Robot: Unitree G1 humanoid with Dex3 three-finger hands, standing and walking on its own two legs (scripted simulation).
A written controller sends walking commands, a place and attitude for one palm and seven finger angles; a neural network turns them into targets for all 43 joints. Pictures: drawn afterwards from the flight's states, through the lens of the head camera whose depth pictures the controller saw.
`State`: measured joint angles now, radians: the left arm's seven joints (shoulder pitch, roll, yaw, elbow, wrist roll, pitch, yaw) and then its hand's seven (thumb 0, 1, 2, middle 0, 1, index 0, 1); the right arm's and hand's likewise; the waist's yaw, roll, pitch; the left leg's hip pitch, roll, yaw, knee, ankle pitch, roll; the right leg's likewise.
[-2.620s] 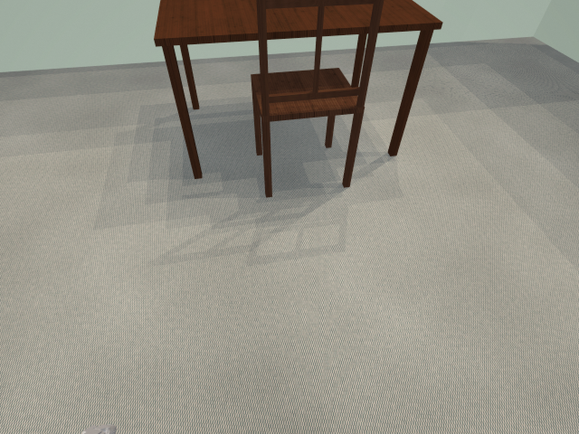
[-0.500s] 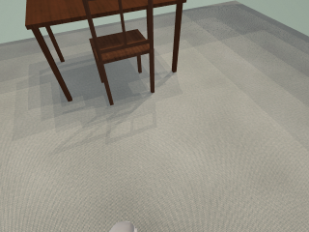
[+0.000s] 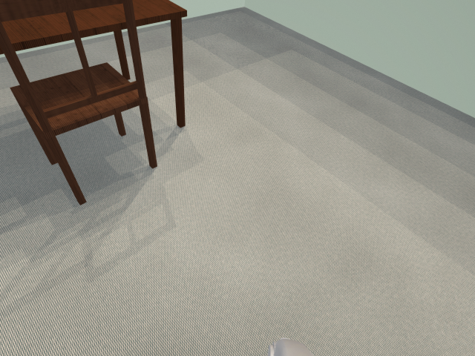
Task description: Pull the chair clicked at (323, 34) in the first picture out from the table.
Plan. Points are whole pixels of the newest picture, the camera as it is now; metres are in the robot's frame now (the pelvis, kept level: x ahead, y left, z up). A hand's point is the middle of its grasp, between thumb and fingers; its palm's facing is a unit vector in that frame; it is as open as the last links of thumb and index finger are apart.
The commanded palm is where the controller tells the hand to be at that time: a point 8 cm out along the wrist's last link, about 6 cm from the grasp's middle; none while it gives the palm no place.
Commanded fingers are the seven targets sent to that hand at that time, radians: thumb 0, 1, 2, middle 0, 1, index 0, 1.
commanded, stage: walk to a spot facing it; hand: left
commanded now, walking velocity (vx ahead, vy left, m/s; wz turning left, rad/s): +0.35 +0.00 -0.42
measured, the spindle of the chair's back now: (82, 57) +1.04 +0.63 -0.07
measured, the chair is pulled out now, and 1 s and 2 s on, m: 0.00 0.00 0.00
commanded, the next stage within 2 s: turn to face it in 1.70 s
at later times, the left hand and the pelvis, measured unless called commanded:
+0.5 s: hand (182, 267) +0.34 +0.14 -0.18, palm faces -0.18 -0.96 -0.21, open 7.1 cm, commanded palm none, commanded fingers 0.00 0.90 0.90 -0.20 -0.30 -0.20 -0.30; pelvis +0.21 -0.03 -0.01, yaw -11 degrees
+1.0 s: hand (190, 211) +0.49 +0.15 -0.18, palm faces -0.26 -0.96 -0.14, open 7.3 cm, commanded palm none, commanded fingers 0.00 0.90 0.90 -0.20 -0.30 -0.20 -0.30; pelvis +0.43 -0.01 +0.00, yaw -20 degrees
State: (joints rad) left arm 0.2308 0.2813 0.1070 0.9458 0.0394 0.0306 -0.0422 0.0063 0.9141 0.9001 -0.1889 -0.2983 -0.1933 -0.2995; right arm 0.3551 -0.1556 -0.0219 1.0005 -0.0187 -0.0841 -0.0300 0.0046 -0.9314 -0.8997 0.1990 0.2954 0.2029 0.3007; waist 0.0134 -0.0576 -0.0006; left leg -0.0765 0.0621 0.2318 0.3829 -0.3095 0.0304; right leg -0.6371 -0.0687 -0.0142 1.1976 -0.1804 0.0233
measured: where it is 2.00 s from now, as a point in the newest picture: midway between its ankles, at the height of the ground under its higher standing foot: (273, 234)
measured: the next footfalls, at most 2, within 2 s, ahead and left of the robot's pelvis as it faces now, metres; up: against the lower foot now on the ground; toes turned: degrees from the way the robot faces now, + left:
right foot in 0.28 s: +0.26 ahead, -0.12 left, +0.00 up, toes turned -15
left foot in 0.70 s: +0.46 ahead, +0.09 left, +0.00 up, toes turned -4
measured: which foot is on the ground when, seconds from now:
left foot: down 0.00-0.28, up 0.30-0.68, down 0.70-1.00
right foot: up 0.00-0.26, down 0.28-0.72, up 0.74-1.00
